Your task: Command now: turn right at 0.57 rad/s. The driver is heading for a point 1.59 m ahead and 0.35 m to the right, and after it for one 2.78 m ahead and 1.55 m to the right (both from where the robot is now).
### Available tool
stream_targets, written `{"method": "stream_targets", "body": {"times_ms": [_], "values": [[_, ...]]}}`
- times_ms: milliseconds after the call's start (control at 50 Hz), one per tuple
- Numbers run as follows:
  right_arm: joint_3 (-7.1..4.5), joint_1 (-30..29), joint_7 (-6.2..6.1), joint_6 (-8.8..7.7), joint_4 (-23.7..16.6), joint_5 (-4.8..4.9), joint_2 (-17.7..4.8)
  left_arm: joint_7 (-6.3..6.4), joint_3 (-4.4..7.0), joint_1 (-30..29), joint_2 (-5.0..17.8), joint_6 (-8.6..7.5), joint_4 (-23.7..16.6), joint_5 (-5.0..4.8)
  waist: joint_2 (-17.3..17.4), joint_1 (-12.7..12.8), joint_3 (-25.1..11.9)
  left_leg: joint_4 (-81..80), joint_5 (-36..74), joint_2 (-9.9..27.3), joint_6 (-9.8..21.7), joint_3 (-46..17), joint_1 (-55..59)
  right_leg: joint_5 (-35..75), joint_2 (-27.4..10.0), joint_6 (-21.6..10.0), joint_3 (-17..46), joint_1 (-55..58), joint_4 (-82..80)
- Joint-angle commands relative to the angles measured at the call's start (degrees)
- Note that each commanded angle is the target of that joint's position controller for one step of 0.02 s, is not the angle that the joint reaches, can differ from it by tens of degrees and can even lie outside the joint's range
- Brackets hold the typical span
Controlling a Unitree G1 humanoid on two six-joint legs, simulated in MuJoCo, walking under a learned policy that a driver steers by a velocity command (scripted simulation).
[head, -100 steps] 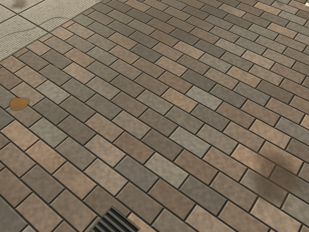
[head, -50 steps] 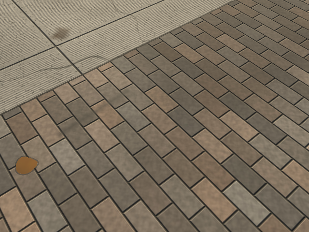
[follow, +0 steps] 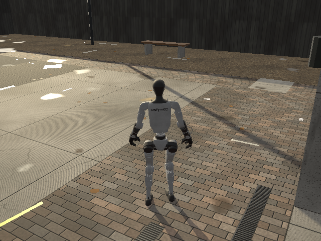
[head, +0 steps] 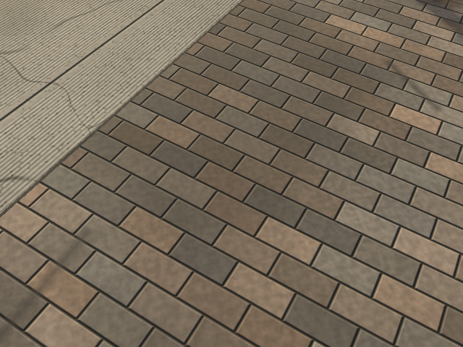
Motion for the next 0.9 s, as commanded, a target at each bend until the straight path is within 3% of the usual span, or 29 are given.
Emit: {"method": "stream_targets", "body": {"times_ms": [20, 40, 60, 80, 120, 180, 240, 340, 380, 400, 420, 440, 460, 480, 500, 520, 580, 640, 720, 760, 800, 820, 840, 860, 880, 900], "values": [[-2.31, -2.17, -0.43, -0.95, -5.92, -2.15, -9.8, -0.51, 2.86, 2.29, 9.74, -1.57, -4.8, 0.39, 14.51, 1.62, -4.11, -15.17, 12.34, 24.17, 15.42, -24.51, 7.19, -13.71, -2.61, 1.68, -0.82, -10.38, 25.43], [-1.79, -4.84, -0.71, -0.95, -6.52, -1.05, -7.39, -0.56, 3.3, 4.0, 10.02, -1.14, -2.98, 0.06, 10.67, 2.57, -3.32, -13.46, 12.73, 19.93, 12.17, -17.22, 7.08, -9.85, -2.9, 2.5, -1.82, -10.3, 28.75], [-1.46, -5.64, -0.94, -0.82, -7.05, -0.08, -6.48, -0.26, 3.07, 5.22, 8.45, -0.46, -1.69, 0.16, 9.03, 2.55, -3.22, -12.41, 12.24, 16.81, 9.97, -12.64, 8.5, -6.91, -3.21, 3.53, -2.83, -11.01, 31.82], [-1.2, -5.19, -1.15, -0.66, -6.99, 0.5, -6.2, -0.32, 2.66, 5.24, 7.05, 0.02, -1.73, 0.18, 9.05, 1.77, -2.38, -11.97, 15.29, 16.27, 10.07, -10.17, 9.09, -5.26, -3.51, 4.53, -3.28, -12.27, 34.6], [-1.15, -2.61, -1.57, -0.11, -6.7, 0.24, -6.54, -0.65, 1.93, 2.69, 5.23, 0.2, -3.37, -0.53, 9.93, 0.19, -1.93, -12.22, 18.32, 14.66, 10.77, -5.31, 10.58, -2.84, -4.47, 5.83, -6.33, -12.67, 32.81], [-1.85, 1.73, -2.09, 0.63, -6.12, 0.08, -8.35, -1.02, 1.09, -1.99, 3.9, 0.02, -6.23, -0.72, 12.03, -3.05, -3.22, -11.79, 21.15, 16.75, 12.4, -4.15, 17.55, -2.63, -6.94, 7.32, -7.97, -13.71, 24.21], [-2.76, 1.2, -1.71, 1.0, -6.56, 0.43, -10.6, -1.89, 0.43, -2.74, 2.98, 0.02, -7.59, -0.42, 12.92, -3.5, -4.38, -11.48, 22.5, 18.4, 12.76, -1.44, 16.61, -4.2, -8.88, 6.8, -10.55, -7.22, 15.82], [-3.5, -0.25, -0.39, 0.84, -6.64, 1.93, -11.97, -3.08, 1.15, -0.93, 4.26, 0.75, -8.09, -0.63, 13.89, -2.38, -4.38, -8.77, 22.96, 19.97, 11.3, 1.54, 13.93, -2.0, -8.08, 3.18, -14.61, 2.98, 1.94], [-3.34, -1.02, -0.23, 0.7, -6.21, 3.04, -11.01, -3.31, 1.75, 3.24, 4.24, 0.82, -6.66, -0.56, 12.11, 0.32, -5.07, -2.95, 19.78, 18.45, 7.58, 4.72, 11.07, 7.31, -6.17, -0.1, -16.11, 11.6, -10.68], [-2.78, 2.34, 0.09, 0.46, -4.91, 2.45, -8.7, -2.74, 2.71, 5.85, 6.56, 0.71, -5.97, -0.45, 6.37, 0.66, -6.44, 4.4, 13.04, 15.76, 3.39, 8.7, 4.94, 16.36, -7.27, -2.27, -11.97, 20.67, -15.12], [-1.24, 1.85, 0.52, 0.31, -7.19, -0.9, -4.46, -1.69, 4.39, 8.21, 14.01, 0.35, -6.91, -0.15, -12.04, -0.18, -7.79, 23.32, -15.55, 8.76, -2.54, 13.49, -12.55, 41.05, -22.8, -8.41, 8.76, 32.37, -14.13], [-1.31, -2.2, 0.21, 0.02, -9.35, -0.79, -5.36, -2.07, 3.69, 7.04, 14.4, -0.95, -8.11, 1.73, -14.28, 1.79, -9.85, 35.08, -27.16, 3.01, -4.53, 5.7, -20.85, 47.87, -31.16, -19.92, 17.98, 28.77, -14.0], [-2.04, -4.76, -0.07, 0.16, -9.34, 0.59, -8.15, -2.5, 2.89, 6.9, 11.4, -2.09, -7.62, 2.21, -8.17, 3.68, -10.0, 39.87, -24.22, 4.32, -4.16, 1.75, -20.64, 42.02, -28.47, -19.76, 13.51, 26.64, -15.41], [-2.28, -4.71, -0.25, 0.45, -8.79, 1.38, -8.53, -2.35, 2.13, 4.1, 9.41, -2.77, -6.94, 1.78, -6.51, 1.8, -7.53, 39.5, -19.45, 5.2, -3.41, 0.96, -20.65, 37.18, -24.73, -16.19, 8.54, 24.56, -15.37], [-2.4, -3.55, -0.69, 0.8, -7.5, 1.05, -8.34, -2.04, 1.56, 1.3, 7.65, -2.81, -6.94, 0.87, -4.07, 0.53, -6.76, 37.49, -15.49, 5.82, -3.41, 0.55, -20.13, 33.3, -21.9, -13.25, 5.63, 23.24, -15.27], [-2.54, -2.54, -0.91, 1.18, -7.08, 0.62, -8.66, -1.79, 0.98, -0.65, 6.74, -2.7, -6.93, 0.26, -4.78, -0.46, -6.12, 36.54, -12.33, 5.63, -3.84, 0.83, -18.04, 33.95, -20.66, -12.31, 3.74, 20.82, -15.5], [-2.01, -0.02, -0.51, 1.38, -6.1, 1.0, -6.92, -1.19, 0.15, -1.52, 5.59, -2.8, -6.3, 1.12, -5.1, -1.61, -7.32, 32.41, -7.2, 4.5, -4.58, 1.62, -12.31, 33.95, -18.76, -12.31, 0.98, 18.55, -16.31], [-0.94, -1.77, -0.3, 1.5, -6.54, 0.93, -4.88, -0.93, -0.03, -1.44, 5.5, -2.72, -5.27, 1.18, -5.4, -0.43, -6.43, 21.06, -6.53, 4.91, -4.55, 1.57, -8.41, 27.92, -18.33, -12.06, 1.09, 18.09, -16.45], [-0.81, -2.41, 0.07, 1.44, -6.92, 1.22, -5.61, -1.56, -0.25, -0.96, 5.95, -2.43, -3.73, 1.44, -6.08, 0.97, -4.23, 11.25, -8.45, 4.2, -3.68, 2.46, -1.99, 19.55, -18.88, -12.93, 3.97, 14.65, -16.71], [-0.48, -0.69, 0.53, 0.95, -6.21, 1.34, -4.86, -1.81, -0.87, -0.52, 5.01, -2.38, -2.54, 0.85, -5.25, 0.26, -3.97, 3.56, -4.96, 3.1, -2.39, 4.27, 2.82, 0.56, -17.56, -11.79, 5.4, 12.37, -18.37], [-0.47, 1.67, 0.89, 0.07, -5.03, 1.18, -4.96, -1.88, -0.88, 0.68, 5.88, -2.38, -1.5, 0.43, -4.26, -0.68, -1.84, -1.77, -3.56, 1.0, -0.09, 6.62, 8.78, -16.16, -15.33, -9.48, 6.62, 7.34, -18.52], [-0.51, 3.9, 0.79, -0.54, -4.81, 1.16, -5.64, -1.93, -1.32, 0.29, 4.73, -2.72, -1.5, 0.78, -2.75, -1.56, -1.5, -2.19, -5.98, 3.73, 2.01, 2.97, 11.7, -19.68, -13.94, -7.84, 6.65, 3.99, -15.72], [-1.03, 6.59, 0.6, -1.17, -4.29, 1.14, -8.44, -2.13, -1.92, -0.95, 2.43, -3.36, -2.65, 1.1, 3.09, -1.77, -0.45, -5.08, -12.78, 8.86, 5.72, -3.6, 13.76, -18.8, -10.01, -5.22, 1.3, -2.15, -9.02], [-2.0, 10.42, 0.88, -1.74, -2.65, 1.14, -10.93, -2.1, -1.98, -3.13, 1.54, -4.24, -3.9, 0.47, 12.54, -2.96, 0.84, -12.78, -25.56, 14.17, 10.74, -14.71, 13.38, -14.32, -3.77, -1.91, -9.22, -7.16, 2.59], [-2.22, 11.03, 1.1, -2.31, -2.79, 0.75, -11.8, -2.02, -1.35, -5.69, 3.45, -5.2, -4.97, -0.56, 17.3, -4.46, 4.35, -20.41, -29.74, 21.83, 15.31, -27.54, 13.7, -12.05, -3.91, -0.76, -11.73, -12.77, 10.89], [-1.86, 11.61, 0.7, -2.86, -2.82, 0.21, -10.47, -2.0, -0.43, -7.68, 5.44, -5.73, -5.41, -1.23, 15.53, -5.41, 6.6, -21.99, -28.33, 24.05, 16.95, -31.21, 14.01, -13.95, -6.63, -0.68, -8.25, -17.66, 19.58]]}}
Velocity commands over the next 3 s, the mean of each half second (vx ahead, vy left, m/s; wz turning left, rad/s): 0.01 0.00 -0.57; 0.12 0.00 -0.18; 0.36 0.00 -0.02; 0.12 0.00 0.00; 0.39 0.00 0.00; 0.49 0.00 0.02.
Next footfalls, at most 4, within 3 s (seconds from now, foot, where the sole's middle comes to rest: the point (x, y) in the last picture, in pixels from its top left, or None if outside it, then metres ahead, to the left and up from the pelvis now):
0.40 right None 0.01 -0.14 -0.77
0.82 left None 0.07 0.08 -0.77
1.20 right None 0.16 -0.26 -0.77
1.64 left None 0.46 -0.15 -0.77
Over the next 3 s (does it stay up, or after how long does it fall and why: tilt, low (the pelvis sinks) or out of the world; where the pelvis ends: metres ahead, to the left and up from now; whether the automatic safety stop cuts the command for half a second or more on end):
stays up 0.72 -0.39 0.01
